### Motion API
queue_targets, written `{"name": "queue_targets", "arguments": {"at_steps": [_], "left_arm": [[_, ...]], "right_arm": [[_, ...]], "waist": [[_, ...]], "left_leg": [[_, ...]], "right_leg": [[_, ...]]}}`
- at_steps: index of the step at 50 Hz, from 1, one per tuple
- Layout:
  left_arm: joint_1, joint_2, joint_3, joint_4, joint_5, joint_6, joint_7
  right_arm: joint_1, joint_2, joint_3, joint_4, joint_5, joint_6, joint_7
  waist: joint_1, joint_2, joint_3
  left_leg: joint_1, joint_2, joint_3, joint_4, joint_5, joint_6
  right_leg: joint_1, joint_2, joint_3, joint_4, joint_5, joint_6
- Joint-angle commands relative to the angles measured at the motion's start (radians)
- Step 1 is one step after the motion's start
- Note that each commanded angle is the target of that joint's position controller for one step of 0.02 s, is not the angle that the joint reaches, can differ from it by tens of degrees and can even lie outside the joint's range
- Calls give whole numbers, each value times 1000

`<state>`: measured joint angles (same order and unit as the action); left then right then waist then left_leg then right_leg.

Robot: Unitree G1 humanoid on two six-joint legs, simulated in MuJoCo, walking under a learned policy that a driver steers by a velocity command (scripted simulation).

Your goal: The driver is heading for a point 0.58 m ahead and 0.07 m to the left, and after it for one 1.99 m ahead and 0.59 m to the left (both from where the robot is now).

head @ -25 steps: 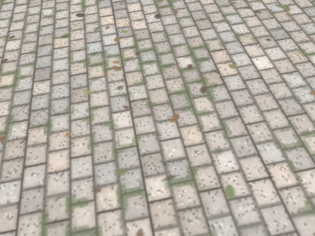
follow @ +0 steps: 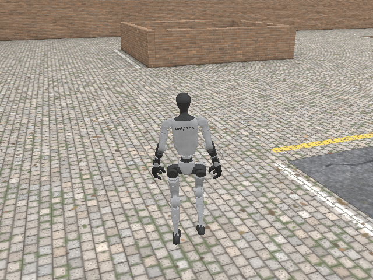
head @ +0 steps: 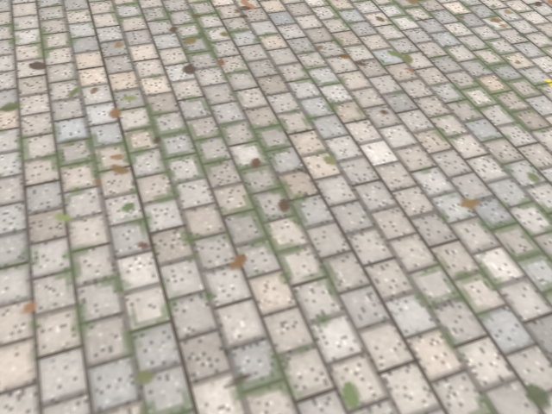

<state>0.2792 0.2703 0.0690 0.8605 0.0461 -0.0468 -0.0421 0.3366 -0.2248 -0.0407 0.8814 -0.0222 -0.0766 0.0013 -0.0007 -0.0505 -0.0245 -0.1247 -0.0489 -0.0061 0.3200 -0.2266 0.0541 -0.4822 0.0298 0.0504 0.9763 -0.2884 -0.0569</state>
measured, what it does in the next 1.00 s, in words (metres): walks ahead: right foot, then left foot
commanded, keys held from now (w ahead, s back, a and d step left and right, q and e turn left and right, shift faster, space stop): w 0.48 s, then w+q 0.22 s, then q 0.30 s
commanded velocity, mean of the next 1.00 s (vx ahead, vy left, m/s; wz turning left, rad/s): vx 0.42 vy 0.00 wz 0.16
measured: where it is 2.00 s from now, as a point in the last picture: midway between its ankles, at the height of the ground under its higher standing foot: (292, 396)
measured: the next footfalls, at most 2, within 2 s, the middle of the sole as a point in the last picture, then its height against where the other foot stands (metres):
right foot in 0.30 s outside the picture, level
left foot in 0.84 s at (247, 379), level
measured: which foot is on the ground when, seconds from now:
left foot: down 0.00-0.32, up 0.34-0.82, down 0.84-1.00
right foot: up 0.00-0.28, down 0.30-0.82, up 0.84-1.00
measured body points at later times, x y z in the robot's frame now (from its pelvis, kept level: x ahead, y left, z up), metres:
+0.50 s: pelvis +0.26 -0.05 +0.00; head +0.29 -0.06 +0.44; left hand +0.33 +0.21 -0.13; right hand +0.32 -0.31 -0.15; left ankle +0.24 +0.09 -0.67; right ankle +0.28 -0.11 -0.75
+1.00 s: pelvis +0.50 +0.00 -0.02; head +0.55 +0.02 +0.43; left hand +0.53 +0.26 -0.16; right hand +0.67 -0.24 -0.14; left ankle +0.57 +0.05 -0.75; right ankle +0.47 -0.15 -0.65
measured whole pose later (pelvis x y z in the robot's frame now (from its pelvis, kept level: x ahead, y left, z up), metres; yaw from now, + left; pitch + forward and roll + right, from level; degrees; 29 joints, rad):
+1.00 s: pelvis +0.50 +0.00 -0.02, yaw +13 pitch +1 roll +0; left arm 0.20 0.23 0.03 0.86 0.03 -0.04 0.02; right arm 0.18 -0.26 -0.06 0.84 0.00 -0.02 0.00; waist 0.00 -0.01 0.11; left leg -0.36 -0.12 0.04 0.46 -0.12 0.14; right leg -0.47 -0.03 0.00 1.25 -0.42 0.02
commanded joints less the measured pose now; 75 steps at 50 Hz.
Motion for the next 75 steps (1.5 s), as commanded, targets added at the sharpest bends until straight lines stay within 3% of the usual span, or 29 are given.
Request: {"name": "queue_targets", "arguments": {"at_steps": [1, 7, 10, 12, 14, 15, 16, 17, 18, 19, 21, 27, 36, 40, 41, 42, 43, 44, 45, 46, 48, 52, 58, 66, 71, 72, 73, 74, 75], "left_arm": [[-80, 49, 3, -74, 5, -4, -12], [-313, -1, -32, -152, -9, 3, -17], [-354, 15, -34, -167, -15, 3, -11], [-302, 36, -27, -153, -14, -1, 2], [-84, 75, -7, -79, -10, -12, 22], [67, 119, 9, -38, 8, -23, 34], [185, 221, 33, -30, 33, -25, 46], [175, 219, 36, -18, -3, -13, 36], [69, 163, 24, -25, -27, -8, 31], [-7, 100, 8, -34, -29, -14, 29], [-46, 51, -8, -18, -27, -29, 32], [47, 68, -4, 44, -32, -62, 34], [162, 58, -23, 109, -28, -64, 58], [132, 109, -13, 112, -27, -44, 87], [115, 120, -10, 103, -31, -36, 89], [88, 122, -10, 81, -43, -37, 85], [186, 8, -30, 38, -42, -40, 74], [187, 64, -17, 24, -55, -28, 75], [114, 78, -17, 8, -43, -25, 73], [45, 71, -19, -14, -36, -26, 70], [26, 69, -14, -27, -11, 2, 67], [55, 35, -18, -43, -12, 57, 68], [-97, 72, -5, -109, -14, 83, 75], [-174, 80, -13, -163, -37, 69, 86], [-72, 90, -19, -162, -54, 47, 94], [-27, 97, -17, -152, -47, 39, 100], [-35, 160, -5, -156, -30, 35, 109], [-119, 248, 6, -200, -23, 42, 108], [-84, 223, 8, -187, -19, 50, 98]], "right_arm": [[49, -116, -26, -23, 10, -27, 5], [143, -117, -23, 24, 11, -25, 1], [163, -139, -25, 42, 8, -23, -4], [148, -152, -26, 49, 8, -20, -8], [137, -166, -27, 57, 10, -11, -10], [135, -153, -22, 47, 15, -9, -10], [193, -49, 3, 1, 40, -9, -1], [224, -97, -15, 17, 35, -4, -6], [135, -143, -30, 1, 14, 1, -8], [76, -117, -22, -12, 10, -6, 0], [64, -93, -21, -8, -9, 8, 11], [-49, -68, -19, -30, -11, 47, 38], [-334, -36, 8, -131, -8, 34, 49], [-147, -71, -6, -86, -23, 20, 37], [-25, -99, -20, -50, -30, 10, 32], [86, -150, -39, -23, -44, 0, 24], [80, -267, -68, -31, -39, 4, 15], [124, -284, -80, -47, 14, 17, 14], [33, -252, -77, -73, 27, 33, 4], [-48, -190, -60, -86, 31, 43, -2], [-92, -131, -44, -87, 35, 55, -10], [-89, -180, -57, -93, 11, 48, -1], [-49, -202, -70, -115, 11, 79, -9], [-19, -217, -82, -138, -4, 101, -10], [-87, -223, -85, -159, 5, 113, -2], [-117, -214, -81, -168, 17, 114, -4], [-91, -158, -66, -178, 23, 112, -7], [-26, -114, -56, -194, 27, 108, -12], [-37, -213, -79, -171, -9, 111, -17]], "waist": [[-9, 147, 80], [-57, 162, 106], [-55, 164, 114], [-15, 162, 89], [84, 140, -31], [143, 116, -120], [137, -88, -278], [116, -152, -329], [74, -45, -149], [53, -10, -34], [-5, -15, 49], [-18, -1, 96], [49, 13, 148], [-32, -46, 23], [-80, -45, -44], [-143, 1, -112], [-50, 244, -240], [-86, 183, -417], [-70, 77, -303], [-50, 55, -153], [7, 25, -30], [40, 62, -66], [-14, 128, -50], [-47, 164, -24], [10, 174, -33], [41, 155, -27], [11, 18, -29], [-43, -183, -19], [-13, -116, -19]], "left_leg": [[135, 234, -225, -189, 164, 123], [116, 201, -104, -172, 462, 117], [143, 239, -103, -153, 541, 112], [174, 258, -85, -68, 749, 95], [165, 228, -42, 196, 923, 66], [9, 197, -21, 407, 728, 53], [-289, 87, 43, 769, 215, 14], [-434, -21, -19, 969, -287, 18], [-501, 53, -64, 999, -202, 31], [-496, 88, -57, 948, -127, 33], [-420, 138, -42, 844, -76, 22], [-508, 161, -11, 719, 65, -18], [-507, 90, 91, 322, 259, 18], [-285, -32, 161, 256, 123, 79], [-145, -47, 135, 185, 177, 104], [55, 32, 42, 121, 392, 150], [393, 357, -295, 301, 1104, 282], [511, 460, -550, 223, 1184, 427], [378, 419, -449, 153, 1031, 395], [217, 365, -378, 91, 898, 350], [-2, 271, -283, 16, 788, 276], [-110, 199, -223, 6, 761, 229], [-78, 168, -335, -31, 298, 167], [-7, 173, -483, 18, 252, 176], [-50, 132, -542, 84, 377, 121], [-115, 92, -522, 119, 282, 75], [-207, 8, -416, 243, 18, 13], [-393, -162, -194, 423, -317, -37], [-376, -119, -143, 626, -385, -51]], "right_leg": [[-268, -69, -38, 41, 89, 34], [-189, -66, -125, -246, 196, 50], [-94, -44, -140, -366, 198, 13], [16, -13, -143, -414, 159, -24], [292, 39, -158, -503, 163, -71], [537, -52, -72, -505, 146, -104], [826, -363, 338, -531, -12, -189], [824, -471, 666, -673, 8, -261], [681, -408, 518, -686, -32, -230], [531, -362, 389, -726, 28, -210], [365, -268, 227, -781, 160, -156], [347, -226, 50, -882, 289, -150], [510, -228, -165, -833, 638, -77], [589, -230, -216, -472, 1166, -35], [548, -222, -222, -287, 1082, -25], [394, -175, -241, -25, 785, 1], [51, -26, -236, 342, -269, 39], [-94, 41, -50, 544, -348, 53], [-143, -30, -2, 526, -218, 54], [-154, -60, -11, 446, -150, 58], [-78, -92, -9, 314, -116, 79], [1, -75, -25, 183, -72, 105], [-98, -78, 6, 46, -3, 126], [-48, -16, 36, -158, -98, 97], [194, 30, 28, -465, -71, 58], [306, 7, 34, -628, 33, 51], [390, -153, 177, -746, 35, 14], [447, -405, 454, -769, 239, -90], [352, -436, 446, -709, 421, -191]]}}
Keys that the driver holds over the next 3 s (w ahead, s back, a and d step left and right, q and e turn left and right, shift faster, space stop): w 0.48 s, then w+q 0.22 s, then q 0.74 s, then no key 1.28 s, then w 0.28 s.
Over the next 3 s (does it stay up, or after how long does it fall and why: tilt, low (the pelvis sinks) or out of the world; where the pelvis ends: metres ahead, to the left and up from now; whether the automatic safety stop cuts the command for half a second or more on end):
stays up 0.63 -0.03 -0.01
